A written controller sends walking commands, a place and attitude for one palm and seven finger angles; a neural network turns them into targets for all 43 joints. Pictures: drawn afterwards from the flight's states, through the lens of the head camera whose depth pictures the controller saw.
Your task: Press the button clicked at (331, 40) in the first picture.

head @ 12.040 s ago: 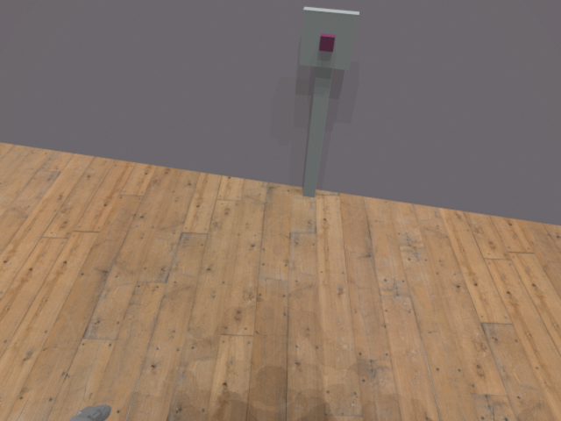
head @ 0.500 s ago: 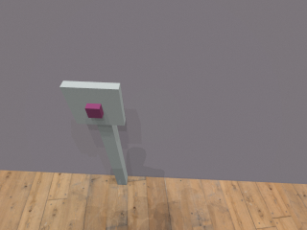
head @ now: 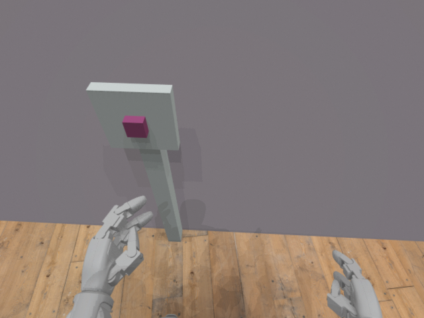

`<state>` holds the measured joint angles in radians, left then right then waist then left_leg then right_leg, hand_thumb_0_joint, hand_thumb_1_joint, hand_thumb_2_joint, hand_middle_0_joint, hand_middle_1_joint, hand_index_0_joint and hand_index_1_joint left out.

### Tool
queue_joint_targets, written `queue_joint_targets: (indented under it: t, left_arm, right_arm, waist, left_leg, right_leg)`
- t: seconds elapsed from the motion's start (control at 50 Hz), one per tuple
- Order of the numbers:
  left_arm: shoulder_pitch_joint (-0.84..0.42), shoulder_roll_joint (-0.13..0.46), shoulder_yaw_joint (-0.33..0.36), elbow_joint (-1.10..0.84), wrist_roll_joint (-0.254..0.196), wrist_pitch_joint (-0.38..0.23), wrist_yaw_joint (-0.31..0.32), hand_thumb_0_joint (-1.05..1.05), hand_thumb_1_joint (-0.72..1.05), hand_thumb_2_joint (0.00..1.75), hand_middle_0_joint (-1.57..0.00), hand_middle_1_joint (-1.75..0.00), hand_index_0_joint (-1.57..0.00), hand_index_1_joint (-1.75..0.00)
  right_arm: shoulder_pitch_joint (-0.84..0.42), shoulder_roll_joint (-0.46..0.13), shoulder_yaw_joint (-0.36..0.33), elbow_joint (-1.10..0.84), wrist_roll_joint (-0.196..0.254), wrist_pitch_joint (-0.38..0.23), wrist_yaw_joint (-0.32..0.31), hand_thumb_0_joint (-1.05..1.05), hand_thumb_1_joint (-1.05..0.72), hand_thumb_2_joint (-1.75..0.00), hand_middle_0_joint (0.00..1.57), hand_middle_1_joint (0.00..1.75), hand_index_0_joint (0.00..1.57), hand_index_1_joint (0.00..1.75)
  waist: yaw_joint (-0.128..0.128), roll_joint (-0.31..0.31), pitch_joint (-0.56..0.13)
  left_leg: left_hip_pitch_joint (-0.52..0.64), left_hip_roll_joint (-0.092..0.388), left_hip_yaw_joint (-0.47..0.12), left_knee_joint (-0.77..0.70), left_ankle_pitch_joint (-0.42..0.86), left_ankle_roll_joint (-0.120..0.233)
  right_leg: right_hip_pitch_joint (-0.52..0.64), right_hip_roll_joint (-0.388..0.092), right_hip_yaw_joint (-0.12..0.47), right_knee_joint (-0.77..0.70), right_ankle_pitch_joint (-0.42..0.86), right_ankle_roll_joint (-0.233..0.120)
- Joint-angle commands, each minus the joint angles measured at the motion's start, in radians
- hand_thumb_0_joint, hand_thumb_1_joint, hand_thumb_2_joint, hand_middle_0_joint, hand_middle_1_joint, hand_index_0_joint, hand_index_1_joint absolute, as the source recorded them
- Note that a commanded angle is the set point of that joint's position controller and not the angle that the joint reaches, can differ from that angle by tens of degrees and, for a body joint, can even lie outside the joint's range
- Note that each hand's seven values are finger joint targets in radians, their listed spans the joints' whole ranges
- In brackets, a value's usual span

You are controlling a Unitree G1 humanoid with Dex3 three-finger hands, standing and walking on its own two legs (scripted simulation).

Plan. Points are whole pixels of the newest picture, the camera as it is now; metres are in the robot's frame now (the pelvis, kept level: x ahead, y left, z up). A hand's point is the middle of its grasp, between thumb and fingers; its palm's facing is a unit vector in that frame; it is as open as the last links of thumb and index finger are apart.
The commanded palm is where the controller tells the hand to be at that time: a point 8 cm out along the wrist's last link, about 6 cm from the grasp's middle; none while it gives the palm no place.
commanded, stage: raise the hand and make a fist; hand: left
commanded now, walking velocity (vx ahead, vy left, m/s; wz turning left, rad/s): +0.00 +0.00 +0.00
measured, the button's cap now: (136, 125) +0.52 +0.20 +0.06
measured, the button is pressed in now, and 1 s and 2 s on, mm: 0 0 0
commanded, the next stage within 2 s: aim a knuckle at the button in 1.70 s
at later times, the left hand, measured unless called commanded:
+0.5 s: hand (119, 280) +0.19 +0.17 +0.01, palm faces -0.05 -1.00 -0.03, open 3.2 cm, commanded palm +0.16 +0.23 +0.02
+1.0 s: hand (93, 263) +0.21 +0.21 +0.04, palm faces +0.00 -1.00 -0.06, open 3.1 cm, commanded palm +0.18 +0.27 +0.04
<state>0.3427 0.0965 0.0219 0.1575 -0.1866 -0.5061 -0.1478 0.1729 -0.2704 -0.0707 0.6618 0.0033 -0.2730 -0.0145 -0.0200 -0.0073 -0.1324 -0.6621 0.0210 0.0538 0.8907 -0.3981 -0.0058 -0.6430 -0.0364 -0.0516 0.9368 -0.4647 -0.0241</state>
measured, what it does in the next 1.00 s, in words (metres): stands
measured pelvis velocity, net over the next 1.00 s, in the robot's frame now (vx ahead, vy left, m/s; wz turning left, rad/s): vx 0.00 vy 0.02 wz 0.02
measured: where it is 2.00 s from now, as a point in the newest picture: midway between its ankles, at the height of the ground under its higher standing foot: outside the picture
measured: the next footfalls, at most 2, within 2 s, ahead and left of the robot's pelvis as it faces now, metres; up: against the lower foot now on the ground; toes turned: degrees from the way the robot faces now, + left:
none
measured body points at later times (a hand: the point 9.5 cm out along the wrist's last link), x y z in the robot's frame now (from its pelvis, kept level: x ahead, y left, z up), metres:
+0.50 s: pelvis -0.02 +0.01 -0.04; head +0.04 +0.01 +0.41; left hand +0.19 +0.22 +0.01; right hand +0.14 -0.21 -0.13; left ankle +0.02 +0.12 -0.69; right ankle +0.00 -0.10 -0.69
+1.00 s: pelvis +0.00 +0.02 -0.02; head +0.05 +0.03 +0.43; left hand +0.20 +0.26 +0.04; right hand +0.20 -0.20 -0.08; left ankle +0.02 +0.12 -0.69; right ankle +0.00 -0.10 -0.69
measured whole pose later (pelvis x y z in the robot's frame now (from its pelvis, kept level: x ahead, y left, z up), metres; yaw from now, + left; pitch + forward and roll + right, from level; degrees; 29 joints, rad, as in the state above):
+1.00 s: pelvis +0.00 +0.02 -0.02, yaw +1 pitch +12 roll -3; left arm 0.43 0.24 0.14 -0.09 -0.24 -0.33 -0.24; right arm 0.21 -0.22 0.02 0.49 0.02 -0.17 -0.05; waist 0.00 0.03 -0.12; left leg -0.79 0.03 0.00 1.06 -0.47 0.02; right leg -0.71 -0.02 -0.10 1.01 -0.50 0.00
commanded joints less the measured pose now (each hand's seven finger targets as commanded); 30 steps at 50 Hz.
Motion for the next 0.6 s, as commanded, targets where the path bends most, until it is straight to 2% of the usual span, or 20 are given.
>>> queue_joint_targets:
  t: [0.0,0.02,0.06,0.08,0.12,0.14,0.2,0.22,0.24,0.3,0.34,0.38,0.42,0.44,0.48,0.52,0.54,0.58]
  left_arm:
    - [0.27,0.15,0.131,-0.11,-0.002,-0.114,-0.103,0.0,0.9,0.9,-0.64,-0.78,-0.64,-0.78]
    - [0.22,0.141,0.112,-0.183,-0.009,-0.079,-0.091,0.0,0.9,0.9,-0.67,-0.81,-0.67,-0.81]
    - [0.12,0.148,0.092,-0.335,-0.014,-0.031,-0.048,0.0,0.9,0.9,-0.72,-0.87,-0.72,-0.87]
    - [0.094,0.15,0.099,-0.401,-0.011,-0.026,-0.023,0.0,0.9,0.9,-0.75,-0.9,-0.75,-0.9]
    - [0.04,0.158,0.09,-0.525,-0.007,-0.046,0.011,0.0,0.9,0.9,-0.81,-0.96,-0.81,-0.96]
    - [-0.021,0.161,0.068,-0.592,-0.007,-0.064,0.011,0.0,0.9,0.9,-0.83,-0.99,-0.83,-0.99]
    - [-0.038,0.132,0.005,-0.565,-0.011,-0.084,-0.031,0.0,0.9,0.9,-0.92,-1.08,-0.92,-1.08]
    - [-0.043,0.143,0.006,-0.54,-0.014,-0.075,-0.051,0.0,0.9,0.9,-0.94,-1.11,-0.94,-1.11]
    - [-0.025,0.133,-0.01,-0.489,-0.02,-0.048,-0.077,0.0,0.9,0.9,-0.97,-1.14,-0.97,-1.14]
    - [0.038,0.174,0.038,-0.428,-0.036,0.052,-0.112,0.0,0.9,0.9,-1.05,-1.23,-1.05,-1.23]
    - [0.082,0.209,0.097,-0.401,-0.044,0.122,-0.105,0.0,0.9,0.9,-1.11,-1.29,-1.11,-1.29]
    - [0.105,0.218,0.145,-0.445,-0.06,0.157,-0.077,0.0,0.9,0.9,-1.16,-1.35,-1.16,-1.35]
    - [0.105,0.212,0.161,-0.48,-0.064,0.155,-0.041,0.0,0.9,0.9,-1.22,-1.41,-1.22,-1.41]
    - [0.101,0.22,0.173,-0.464,-0.063,0.146,-0.027,0.0,0.9,0.9,-1.24,-1.44,-1.24,-1.44]
    - [0.091,0.208,0.163,-0.474,-0.058,0.109,-0.012,0.0,0.9,0.9,-1.3,-1.5,-1.3,-1.5]
    - [0.088,0.194,0.137,-0.465,-0.053,0.077,-0.011,0.0,0.9,0.9,-1.3,-1.5,-1.3,-1.5]
    - [0.084,0.2,0.134,-0.45,-0.053,0.068,-0.02,0.0,0.9,0.9,-1.3,-1.5,-1.3,-1.5]
    - [0.122,0.199,0.131,-0.443,-0.051,0.054,-0.036,0.0,0.9,0.9,-1.3,-1.5,-1.3,-1.5]
  right_arm:
    - [-0.103,-0.085,-0.038,-0.275,0.006,0.015,0.03,0.0,-0.9,-0.9,0.2,0.3,0.2,0.3]
    - [-0.116,-0.083,-0.031,-0.316,0.012,0.036,0.025,0.0,-0.9,-0.9,0.2,0.3,0.2,0.3]
    - [-0.106,-0.076,-0.023,-0.36,0.016,0.066,0.012,0.0,-0.9,-0.9,0.2,0.3,0.2,0.3]
    - [-0.076,-0.067,-0.02,-0.362,0.017,0.076,0.005,0.0,-0.9,-0.9,0.2,0.3,0.2,0.3]
    - [-0.036,-0.058,-0.011,-0.361,0.011,0.084,-0.009,0.0,-0.9,-0.9,0.2,0.3,0.2,0.3]
    - [-0.022,-0.061,-0.002,-0.359,0.006,0.085,-0.018,0.0,-0.9,-0.9,0.2,0.3,0.2,0.3]
    - [-0.013,-0.068,0.016,-0.33,0.002,0.065,-0.032,0.0,-0.9,-0.9,0.2,0.3,0.2,0.3]
    - [-0.008,-0.075,0.02,-0.319,0.004,0.056,-0.036,0.0,-0.9,-0.9,0.2,0.3,0.2,0.3]
    - [-0.013,-0.077,0.025,-0.314,0.006,0.05,-0.041,0.0,-0.9,-0.9,0.2,0.3,0.2,0.3]
    - [-0.014,-0.083,0.028,-0.318,0.021,0.045,-0.051,0.0,-0.9,-0.9,0.2,0.3,0.2,0.3]
    - [-0.03,-0.076,0.028,-0.322,0.026,0.05,-0.056,0.0,-0.9,-0.9,0.2,0.3,0.2,0.3]
    - [-0.031,-0.063,0.028,-0.334,0.026,0.057,-0.057,0.0,-0.9,-0.9,0.2,0.3,0.2,0.3]
    - [-0.029,-0.051,0.028,-0.331,0.024,0.058,-0.057,0.0,-0.9,-0.9,0.2,0.3,0.2,0.3]
    - [-0.037,-0.049,0.03,-0.323,0.02,0.059,-0.058,0.0,-0.9,-0.9,0.2,0.3,0.2,0.3]
    - [-0.019,-0.052,0.028,-0.31,0.016,0.051,-0.055,0.0,-0.9,-0.9,0.2,0.3,0.2,0.3]
    - [-0.01,-0.061,0.028,-0.303,0.015,0.042,-0.051,0.0,-0.9,-0.9,0.2,0.3,0.2,0.3]
    - [-0.013,-0.067,0.028,-0.3,0.013,0.04,-0.05,0.0,-0.9,-0.9,0.2,0.3,0.2,0.3]
    - [0.003,-0.074,0.019,-0.298,0.015,0.033,-0.048,0.0,-0.9,-0.9,0.2,0.3,0.2,0.3]
  waist:
    - [0.115,-0.039,-0.16]
    - [0.11,-0.008,-0.159]
    - [0.08,0.03,-0.159]
    - [0.064,0.048,-0.176]
    - [0.031,0.083,-0.203]
    - [-0.001,0.042,-0.206]
    - [-0.039,0.091,-0.166]
    - [-0.044,0.066,-0.172]
    - [-0.05,0.049,-0.139]
    - [-0.017,0.02,-0.171]
    - [0.015,0.01,-0.192]
    - [0.04,0.003,-0.224]
    - [0.043,0.0,-0.221]
    - [0.043,-0.034,-0.206]
    - [0.033,0.014,-0.182]
    - [0.017,0.032,-0.155]
    - [0.016,0.02,-0.143]
    - [0.015,0.032,-0.167]
  left_leg:
    - [-0.105,-0.05,0.001,0.076,0.138,0.009]
    - [-0.116,-0.054,0.003,0.079,0.108,0.013]
    - [-0.122,-0.044,-0.013,0.096,0.051,0.022]
    - [-0.096,-0.032,-0.03,0.095,0.049,0.027]
    - [-0.074,-0.02,-0.047,0.128,0.081,0.035]
    - [-0.073,-0.01,-0.065,0.143,0.085,0.041]
    - [-0.086,-0.003,-0.085,0.165,0.034,0.039]
    - [-0.098,-0.001,-0.093,0.167,0.016,0.039]
    - [-0.118,0.0,-0.098,0.166,-0.006,0.04]
    - [-0.137,-0.01,-0.098,0.129,-0.062,0.036]
    - [-0.135,-0.013,-0.096,0.105,-0.046,0.036]
    - [-0.108,-0.016,-0.09,0.079,0.002,0.034]
    - [-0.089,-0.013,-0.086,0.065,0.039,0.034]
    - [-0.103,-0.01,-0.092,0.062,0.038,0.034]
    - [-0.085,-0.009,-0.09,0.055,0.041,0.031]
    - [-0.073,-0.009,-0.091,0.047,0.027,0.03]
    - [-0.077,-0.009,-0.095,0.046,0.031,0.031]
    - [-0.049,-0.009,-0.088,0.043,0.049,0.031]
  right_leg:
    - [0.009,0.013,0.047,0.02,0.209,-0.011]
    - [-0.005,0.014,0.057,0.017,0.167,-0.01]
    - [-0.049,0.019,0.089,-0.009,0.071,-0.005]
    - [-0.064,0.029,0.069,-0.003,0.068,-0.007]
    - [-0.082,0.035,0.076,-0.002,0.109,-0.004]
    - [-0.113,0.045,0.06,0.014,0.115,0.0]
    - [-0.193,0.05,0.044,0.007,0.041,0.001]
    - [-0.196,0.051,0.04,0.005,0.012,0.001]
    - [-0.203,0.056,0.044,-0.008,-0.019,0.001]
    - [-0.154,0.048,0.048,-0.044,-0.102,0.007]
    - [-0.105,0.049,0.046,-0.056,-0.108,0.007]
    - [-0.041,0.042,0.042,-0.066,-0.063,0.008]
    - [-0.025,0.043,0.029,-0.064,-0.015,0.01]
    - [-0.027,0.048,0.021,-0.059,-0.022,0.01]
    - [-0.052,0.047,0.014,-0.055,-0.01,0.006]
    - [-0.082,0.048,0.002,-0.052,-0.013,0.005]
    - [-0.082,0.05,-0.001,-0.048,-0.007,0.002]
    - [-0.076,0.049,-0.003,-0.049,0.021,0.003]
